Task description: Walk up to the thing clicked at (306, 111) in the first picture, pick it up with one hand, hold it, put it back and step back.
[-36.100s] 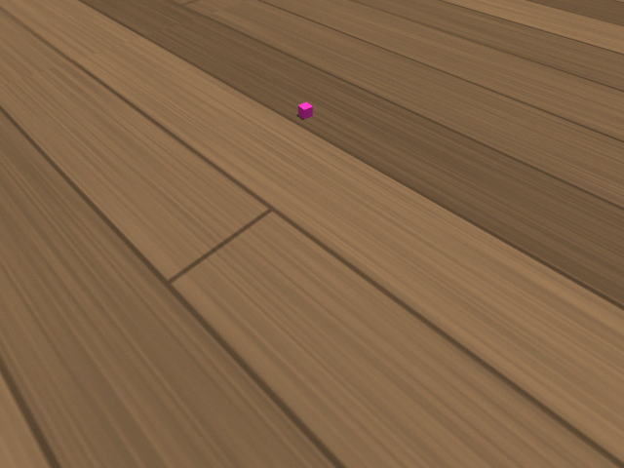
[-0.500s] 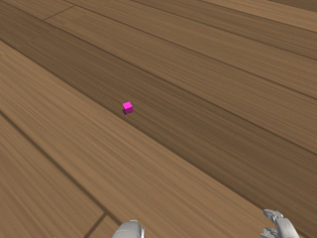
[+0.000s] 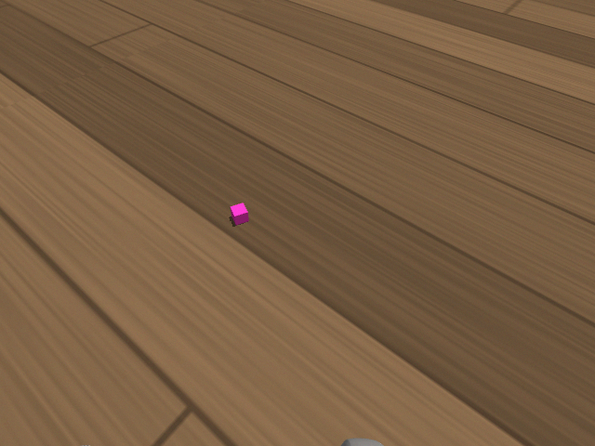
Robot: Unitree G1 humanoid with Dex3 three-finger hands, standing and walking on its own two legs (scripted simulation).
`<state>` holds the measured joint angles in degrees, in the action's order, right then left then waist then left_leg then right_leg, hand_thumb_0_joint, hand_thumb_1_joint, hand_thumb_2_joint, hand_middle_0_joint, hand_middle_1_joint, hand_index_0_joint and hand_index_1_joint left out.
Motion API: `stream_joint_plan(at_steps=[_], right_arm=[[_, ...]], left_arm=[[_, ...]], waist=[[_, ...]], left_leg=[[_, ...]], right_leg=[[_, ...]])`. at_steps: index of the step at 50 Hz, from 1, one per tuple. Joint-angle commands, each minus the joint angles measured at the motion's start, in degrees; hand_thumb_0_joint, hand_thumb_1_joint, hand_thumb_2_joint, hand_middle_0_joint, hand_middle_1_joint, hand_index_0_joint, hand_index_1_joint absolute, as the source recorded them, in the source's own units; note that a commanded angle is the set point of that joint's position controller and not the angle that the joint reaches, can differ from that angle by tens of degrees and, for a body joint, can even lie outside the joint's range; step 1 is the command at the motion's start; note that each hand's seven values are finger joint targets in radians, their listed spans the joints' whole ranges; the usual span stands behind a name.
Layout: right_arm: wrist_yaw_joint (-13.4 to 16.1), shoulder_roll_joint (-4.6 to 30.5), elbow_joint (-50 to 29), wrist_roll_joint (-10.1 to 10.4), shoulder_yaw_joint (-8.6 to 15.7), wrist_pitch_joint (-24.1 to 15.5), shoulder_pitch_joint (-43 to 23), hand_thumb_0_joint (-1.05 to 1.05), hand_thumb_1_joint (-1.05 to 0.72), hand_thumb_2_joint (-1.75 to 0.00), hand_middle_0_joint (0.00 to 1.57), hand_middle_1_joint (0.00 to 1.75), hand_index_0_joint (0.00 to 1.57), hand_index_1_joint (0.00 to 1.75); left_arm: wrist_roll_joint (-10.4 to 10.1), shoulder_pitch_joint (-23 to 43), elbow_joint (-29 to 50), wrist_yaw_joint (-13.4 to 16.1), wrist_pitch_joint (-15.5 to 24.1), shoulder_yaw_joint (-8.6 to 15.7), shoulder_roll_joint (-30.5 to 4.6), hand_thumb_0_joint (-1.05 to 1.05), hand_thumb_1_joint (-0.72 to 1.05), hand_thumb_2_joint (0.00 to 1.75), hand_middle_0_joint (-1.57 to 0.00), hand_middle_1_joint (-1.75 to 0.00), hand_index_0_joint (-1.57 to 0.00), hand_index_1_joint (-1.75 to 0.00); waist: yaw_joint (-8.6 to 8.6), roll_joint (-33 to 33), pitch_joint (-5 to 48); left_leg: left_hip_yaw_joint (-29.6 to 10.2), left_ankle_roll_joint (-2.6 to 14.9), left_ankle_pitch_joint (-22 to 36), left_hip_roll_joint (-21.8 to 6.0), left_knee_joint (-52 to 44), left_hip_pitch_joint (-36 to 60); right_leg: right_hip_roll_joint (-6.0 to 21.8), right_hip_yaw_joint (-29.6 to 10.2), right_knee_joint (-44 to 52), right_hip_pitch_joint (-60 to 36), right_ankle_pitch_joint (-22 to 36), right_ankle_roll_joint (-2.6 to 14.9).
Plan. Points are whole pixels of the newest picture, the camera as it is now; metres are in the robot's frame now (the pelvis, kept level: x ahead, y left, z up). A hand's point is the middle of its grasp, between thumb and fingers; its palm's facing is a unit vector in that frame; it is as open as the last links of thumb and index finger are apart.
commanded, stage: step back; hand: left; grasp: from above
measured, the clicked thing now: (239, 214) +1.10 +0.24 -0.74
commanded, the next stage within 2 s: stand in 0.40 s
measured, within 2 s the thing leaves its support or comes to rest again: neither
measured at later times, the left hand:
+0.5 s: hand out of the picture +0.13 +0.28 -0.15, palm faces +0.04 -0.94 -0.35, open 7.4 cm
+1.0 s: hand out of the picture +0.11 +0.26 -0.14, palm faces +0.00 -0.94 -0.35, open 7.4 cm
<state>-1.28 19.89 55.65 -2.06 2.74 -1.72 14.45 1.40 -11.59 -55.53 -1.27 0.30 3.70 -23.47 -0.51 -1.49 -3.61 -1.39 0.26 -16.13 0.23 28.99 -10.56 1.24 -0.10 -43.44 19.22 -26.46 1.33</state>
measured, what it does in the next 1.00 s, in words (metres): steps on the spot: right foot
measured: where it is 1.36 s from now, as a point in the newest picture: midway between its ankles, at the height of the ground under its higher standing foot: outside the picture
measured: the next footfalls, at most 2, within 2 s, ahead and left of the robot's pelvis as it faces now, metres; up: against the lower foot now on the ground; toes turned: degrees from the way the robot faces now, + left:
right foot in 0.06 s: +0.09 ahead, -0.13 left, +0.00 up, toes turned -1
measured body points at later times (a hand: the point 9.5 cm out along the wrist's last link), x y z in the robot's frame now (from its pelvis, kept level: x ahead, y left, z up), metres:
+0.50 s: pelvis +0.05 +0.01 +0.00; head +0.07 +0.02 +0.45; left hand +0.13 +0.32 -0.13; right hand +0.13 -0.28 -0.13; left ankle +0.03 +0.13 -0.74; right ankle +0.05 -0.13 -0.74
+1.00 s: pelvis +0.03 +0.00 +0.01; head +0.04 +0.00 +0.46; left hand +0.11 +0.31 -0.11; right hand +0.14 -0.29 -0.12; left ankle +0.03 +0.13 -0.74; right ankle +0.05 -0.13 -0.74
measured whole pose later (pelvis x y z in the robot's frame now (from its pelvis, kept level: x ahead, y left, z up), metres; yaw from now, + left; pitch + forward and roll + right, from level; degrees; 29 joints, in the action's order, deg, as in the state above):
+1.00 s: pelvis +0.03 +0.00 +0.01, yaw +1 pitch -3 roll +0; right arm -0.7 20.1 64.8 -0.2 0.3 -0.8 4.1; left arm 0.8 -4.7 -65.6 -0.6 0.9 -0.1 -20.2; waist 0.4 0.5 -2.9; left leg -0.6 -0.8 -10.5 -0.6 18.0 -4.6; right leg 2.3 1.8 -18.4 6.8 -8.8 -1.4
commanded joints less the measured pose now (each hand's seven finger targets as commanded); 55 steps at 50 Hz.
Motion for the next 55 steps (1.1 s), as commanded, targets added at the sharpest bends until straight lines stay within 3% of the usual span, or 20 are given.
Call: stream_joint_plan(at_steps=[1,3,4,5,6,7,9,13,15,16,17,18,19,20,23,28,32,40,47,55], right_arm=[[1.2,14.2,-5.1,0.6,3.0,-0.2,-6.6,0.00,-0.90,-0.90,0.20,0.30,0.20,0.30],[1.4,10.4,-5.8,1.6,1.5,0.5,-7.8,0.00,-0.90,-0.90,0.20,0.30,0.20,0.30],[1.6,8.1,-6.2,2.0,0.8,0.6,-6.6,0.00,-0.90,-0.90,0.20,0.30,0.20,0.30],[1.9,7.7,-5.9,1.8,0.6,1.2,-5.3,0.00,-0.90,-0.90,0.20,0.30,0.20,0.30],[2.2,11.3,-3.6,1.3,2.0,1.9,-2.9,0.00,-0.90,-0.90,0.20,0.30,0.20,0.30],[2.1,12.6,-2.2,1.1,2.5,1.9,-0.8,0.00,-0.90,-0.90,0.20,0.30,0.20,0.30],[1.6,11.8,-1.1,1.4,1.9,1.4,-1.2,0.00,-0.90,-0.90,0.20,0.30,0.20,0.30],[1.5,11.1,0.0,1.1,1.6,0.9,-1.0,0.00,-0.90,-0.90,0.20,0.30,0.20,0.30],[1.8,10.3,1.4,0.6,1.8,0.3,0.6,0.00,-0.90,-0.90,0.20,0.30,0.20,0.30],[2.0,11.1,2.0,0.3,2.3,0.1,0.8,0.00,-0.90,-0.90,0.20,0.30,0.20,0.30],[2.2,13.4,1.8,-0.2,2.9,-0.1,0.6,0.00,-0.90,-0.90,0.20,0.30,0.20,0.30],[2.2,15.1,0.7,0.1,2.9,-0.4,-4.2,0.00,-0.90,-0.90,0.20,0.30,0.20,0.30],[1.9,16.3,-0.1,0.7,2.7,-0.2,-8.6,0.00,-0.90,-0.90,0.20,0.30,0.20,0.30],[1.7,15.3,0.1,0.7,1.8,-1.0,-10.3,0.00,-0.90,-0.90,0.20,0.30,0.20,0.30],[1.9,13.2,1.7,1.4,0.9,-1.5,-7.9,0.00,-0.90,-0.90,0.20,0.30,0.20,0.30],[2.2,13.0,3.1,2.0,0.8,-1.3,-9.5,0.00,-0.90,-0.90,0.20,0.30,0.20,0.30],[2.4,12.7,3.9,2.0,0.4,-1.0,-10.4,0.00,-0.90,-0.90,0.20,0.30,0.20,0.30],[1.9,12.3,4.7,1.8,0.2,-0.3,-13.4,0.00,-0.90,-0.90,0.20,0.30,0.20,0.30],[1.3,12.2,5.6,1.7,-0.1,-0.5,-13.7,0.00,-0.90,-0.90,0.20,0.30,0.20,0.30],[1.1,12.2,6.6,1.4,-0.1,-0.3,-12.3,0.00,-0.90,-0.90,0.20,0.30,0.20,0.30]], left_arm=[[-0.6,-0.7,2.3,1.2,2.6,2.3,-7.3,0.00,0.90,0.90,-0.20,-0.30,-0.20,-0.30],[-0.2,-3.4,0.4,2.1,2.9,3.0,-9.1,0.00,0.90,0.90,-0.20,-0.30,-0.20,-0.30],[0.3,-4.2,0.3,2.6,3.1,3.7,-12.0,0.00,0.90,0.90,-0.20,-0.30,-0.20,-0.30],[0.5,-1.4,1.6,2.7,3.4,4.0,-15.8,0.00,0.90,0.90,-0.20,-0.30,-0.20,-0.30],[0.7,4.9,3.2,2.4,3.2,4.0,-17.2,0.00,0.90,0.90,-0.20,-0.30,-0.20,-0.30],[0.5,7.7,4.0,2.3,3.1,3.6,-15.4,0.00,0.90,0.90,-0.20,-0.30,-0.20,-0.30],[0.3,8.1,3.8,2.3,3.3,2.9,-12.8,0.00,0.90,0.90,-0.20,-0.30,-0.20,-0.30],[0.2,7.6,2.4,2.2,3.3,2.9,-12.9,0.00,0.90,0.90,-0.20,-0.30,-0.20,-0.30],[-0.4,9.1,2.2,2.1,2.7,2.5,-11.8,0.00,0.90,0.90,-0.20,-0.30,-0.20,-0.30],[-0.8,9.5,2.4,2.1,2.5,2.0,-10.4,0.00,0.90,0.90,-0.20,-0.30,-0.20,-0.30],[-1.1,9.3,3.1,2.1,2.2,1.5,-8.7,0.00,0.90,0.90,-0.20,-0.30,-0.20,-0.30],[-1.8,7.5,2.5,2.1,2.0,0.9,-7.2,0.00,0.90,0.90,-0.20,-0.30,-0.20,-0.30],[-2.0,7.9,1.0,2.2,1.7,1.1,-8.2,0.00,0.90,0.90,-0.20,-0.30,-0.20,-0.30],[-2.3,7.2,-0.6,2.0,1.4,0.1,-6.9,0.00,0.90,0.90,-0.20,-0.30,-0.20,-0.30],[-1.6,9.0,-1.8,1.6,1.9,0.2,-8.2,0.00,0.90,0.90,-0.20,-0.30,-0.20,-0.30],[-1.6,8.5,-3.7,1.8,1.8,-0.8,-8.0,0.00,0.90,0.90,-0.20,-0.30,-0.20,-0.30],[-1.2,9.8,-4.5,1.9,1.5,-1.1,-8.3,0.00,0.90,0.90,-0.20,-0.30,-0.20,-0.30],[-0.8,10.2,-6.2,1.7,1.5,-1.6,-8.3,0.00,0.90,0.90,-0.20,-0.30,-0.20,-0.30],[-0.9,9.6,-6.7,1.5,2.1,-1.6,-8.6,0.00,0.90,0.90,-0.20,-0.30,-0.20,-0.30],[-0.9,9.0,-7.2,1.4,1.9,-1.4,-9.5,0.00,0.90,0.90,-0.20,-0.30,-0.20,-0.30]], waist=[[2.44,11.7,1.7],[4.52,6.3,3.8],[4.64,-1.5,4.7],[3.78,-7.1,4.2],[2.02,-4.7,1.4],[0.65,-3.9,-1.4],[0.70,-4.3,-0.6],[1.21,-7.8,3.4],[-0.59,-7.5,5.5],[-0.71,-5.5,6.8],[-0.48,-0.6,8.2],[1.94,3.5,8.2],[2.71,4.5,6.4],[3.37,2.7,4.3],[1.07,4.2,6.7],[0.88,5.4,9.6],[0.52,4.1,8.9],[0.67,1.9,4.9],[1.00,1.6,4.9],[0.84,0.8,2.8]], left_leg=[[-8.0,7.14,7.8,-9.4,-4.5,-6.1],[-5.1,3.40,5.4,-5.8,3.3,-13.6],[-3.8,1.16,-1.0,-1.4,10.0,-18.1],[-3.6,0.09,-14.2,2.3,16.6,-17.8],[-5.7,-0.37,-17.7,-0.5,21.7,-11.3],[-5.1,-0.37,-16.4,-1.7,21.1,-8.2],[-5.4,0.30,-13.9,-1.2,16.4,-10.1],[-1.0,-0.18,-9.4,-1.3,8.1,-7.6],[1.0,-0.07,1.9,-0.6,-4.5,-0.8],[-1.3,0.41,9.5,-1.8,-5.4,2.4],[-7.3,2.14,18.5,-6.8,-6.7,3.6],[-13.1,4.70,19.9,-11.6,-6.9,3.0],[-12.0,7.33,14.8,-12.1,-5.4,-3.3],[-14.1,6.38,15.1,-12.4,-7.5,-4.5],[-7.1,1.85,24.7,-8.4,-7.3,0.2],[-4.7,1.17,35.6,-8.1,-6.0,7.2],[-4.1,0.99,34.3,-8.3,-8.2,7.3],[-3.8,0.70,16.3,-7.6,-12.8,5.0],[-4.0,0.38,12.8,-7.4,-14.2,4.6],[-4.3,0.27,4.2,-7.0,-15.7,2.2]], right_leg=[[-1.7,3.5,16.2,-9.3,11.3,-0.40],[-0.7,0.5,19.3,-20.0,18.0,0.26],[6.9,-11.3,22.3,-22.1,16.3,2.13],[18.4,-25.9,29.7,-14.2,4.0,7.29],[22.4,-28.8,30.3,-3.4,-4.6,12.33],[20.8,-26.3,29.9,1.5,-5.8,12.50],[15.7,-17.8,26.8,-3.4,4.3,8.96],[13.8,-11.5,21.9,-7.9,19.4,7.67],[11.4,-6.7,16.4,-7.5,28.8,5.10],[9.8,-4.9,13.4,-6.7,31.2,3.12],[6.9,-2.4,8.7,-5.7,29.9,1.08],[2.8,0.5,8.3,-4.1,21.9,-0.58],[1.4,1.0,10.9,-8.2,11.1,-0.76],[2.7,-2.2,15.0,-10.4,13.6,-1.00],[5.2,-2.6,16.1,-13.9,26.9,-0.18],[5.7,-1.8,18.7,-15.7,36.1,0.09],[5.4,-1.3,20.3,-16.5,34.2,-0.47],[6.3,-2.4,26.0,-14.6,24.9,-1.01],[6.8,-2.9,27.7,-14.7,22.7,-0.99],[6.4,-3.4,28.8,-12.2,14.3,-0.77]])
